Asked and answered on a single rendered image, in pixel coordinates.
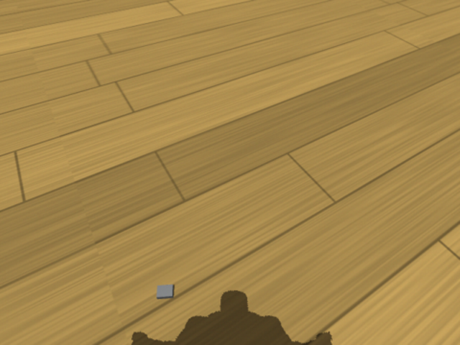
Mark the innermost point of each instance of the small box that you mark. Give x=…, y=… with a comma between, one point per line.
x=165, y=291

